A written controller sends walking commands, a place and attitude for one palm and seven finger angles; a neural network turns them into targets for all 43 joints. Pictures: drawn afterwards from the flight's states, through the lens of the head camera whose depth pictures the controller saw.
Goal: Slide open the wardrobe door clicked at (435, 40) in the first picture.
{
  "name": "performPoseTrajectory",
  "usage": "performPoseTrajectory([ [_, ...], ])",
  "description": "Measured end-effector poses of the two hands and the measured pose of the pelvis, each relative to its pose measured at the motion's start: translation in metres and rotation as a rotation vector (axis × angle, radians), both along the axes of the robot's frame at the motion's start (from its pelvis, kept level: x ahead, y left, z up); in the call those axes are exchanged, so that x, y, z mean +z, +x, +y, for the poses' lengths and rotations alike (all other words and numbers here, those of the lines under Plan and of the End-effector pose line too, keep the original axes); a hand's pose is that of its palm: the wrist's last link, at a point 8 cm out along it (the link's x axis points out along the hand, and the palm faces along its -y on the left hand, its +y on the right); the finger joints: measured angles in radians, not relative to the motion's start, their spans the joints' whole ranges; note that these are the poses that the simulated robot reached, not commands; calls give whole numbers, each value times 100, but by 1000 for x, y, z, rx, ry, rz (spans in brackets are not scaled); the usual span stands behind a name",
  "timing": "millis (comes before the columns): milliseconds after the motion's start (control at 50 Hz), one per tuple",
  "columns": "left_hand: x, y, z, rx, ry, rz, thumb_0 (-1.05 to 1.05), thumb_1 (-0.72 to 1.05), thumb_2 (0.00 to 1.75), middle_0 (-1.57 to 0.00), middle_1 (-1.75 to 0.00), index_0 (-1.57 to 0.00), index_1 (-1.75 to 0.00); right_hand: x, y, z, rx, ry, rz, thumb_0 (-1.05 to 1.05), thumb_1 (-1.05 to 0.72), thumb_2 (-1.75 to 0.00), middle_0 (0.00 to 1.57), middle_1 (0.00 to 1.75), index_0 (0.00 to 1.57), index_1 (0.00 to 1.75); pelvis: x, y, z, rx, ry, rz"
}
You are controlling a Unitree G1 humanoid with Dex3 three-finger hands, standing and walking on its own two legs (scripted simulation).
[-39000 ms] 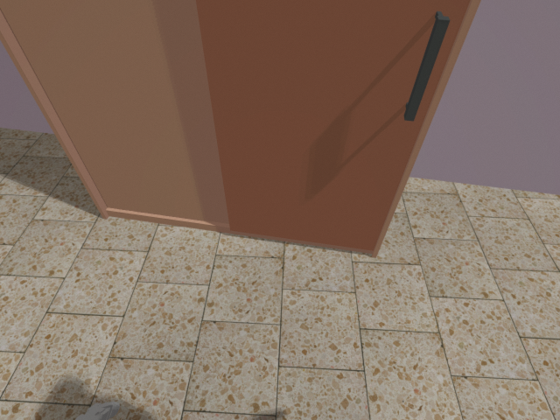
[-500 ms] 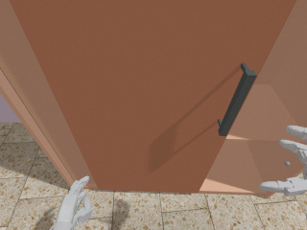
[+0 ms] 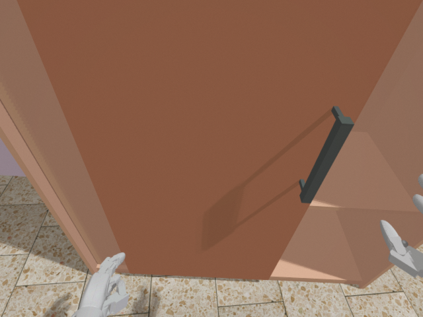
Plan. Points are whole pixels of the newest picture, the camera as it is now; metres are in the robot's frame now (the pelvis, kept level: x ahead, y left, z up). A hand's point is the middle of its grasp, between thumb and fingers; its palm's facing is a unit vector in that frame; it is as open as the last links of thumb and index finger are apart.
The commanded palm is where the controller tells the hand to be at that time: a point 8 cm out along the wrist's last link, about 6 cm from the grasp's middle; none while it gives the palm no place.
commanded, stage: draw the hand back to the body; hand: right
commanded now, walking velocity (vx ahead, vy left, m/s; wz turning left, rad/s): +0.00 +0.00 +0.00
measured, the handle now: (319, 158) +0.43 -0.25 +0.08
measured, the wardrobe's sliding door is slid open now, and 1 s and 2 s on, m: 0.45 0.45 0.45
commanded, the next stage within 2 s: step back with the hand held close in 0.46 s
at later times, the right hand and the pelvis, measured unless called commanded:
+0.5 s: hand (403, 255) +0.17 -0.25 +0.16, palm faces +0.47 +0.81 -0.35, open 7.4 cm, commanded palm +0.12 -0.28 +0.17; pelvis -0.01 +0.01 +0.00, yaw +0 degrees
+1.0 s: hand out of the picture +0.15 -0.29 +0.15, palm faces +0.43 +0.78 -0.46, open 7.4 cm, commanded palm +0.09 -0.33 +0.17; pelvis -0.06 -0.03 -0.01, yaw +1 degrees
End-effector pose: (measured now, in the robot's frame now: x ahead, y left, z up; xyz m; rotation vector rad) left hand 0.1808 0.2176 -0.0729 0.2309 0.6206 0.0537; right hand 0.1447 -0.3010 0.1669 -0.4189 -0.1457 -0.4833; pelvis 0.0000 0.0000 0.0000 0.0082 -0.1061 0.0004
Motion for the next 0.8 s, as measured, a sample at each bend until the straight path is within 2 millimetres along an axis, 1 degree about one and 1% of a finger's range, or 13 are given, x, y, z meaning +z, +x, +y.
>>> performPoseTrajectory([
  [160,-1,-3,11,16,4,-1,1,90,90,-20,-30,-20,-30,10,-10,13,20,-29,-29,0,-71,-81,21,40,22,40,-1,-1,6,-1,1,-5],
  [280,-3,-9,15,26,-1,4,1,90,90,-20,-30,-20,-30,9,-15,15,12,-26,-31,1,-83,-87,21,33,22,34,-1,-5,10,0,0,-11],
  [400,-4,-15,16,29,-5,3,1,90,90,-20,-30,-20,-30,7,-19,18,16,-18,-35,1,-87,-89,21,31,21,31,-1,-10,12,0,1,-19],
  [580,-4,-23,15,35,-7,-3,1,90,90,-20,-30,-20,-30,10,-25,18,28,-27,-50,1,-89,-89,21,30,21,30,-1,-15,11,2,2,-28],
  [660,-4,-27,14,32,-5,13,1,90,90,-20,-30,-20,-30,14,-23,9,20,-61,-68,1,-89,-89,21,30,22,30,-2,-20,10,-6,10,3],
  [700,-4,-30,13,41,-2,25,1,90,90,-20,-30,-20,-30,12,-21,5,22,-69,-60,1,-89,-89,21,30,21,30,-3,-23,7,-4,14,32],
  [800,-3,-42,13,94,21,36,1,90,90,-20,-30,-20,-30,0,-19,5,78,-64,-3,1,-89,-89,20,30,21,30,-6,-31,-5,8,13,72],
])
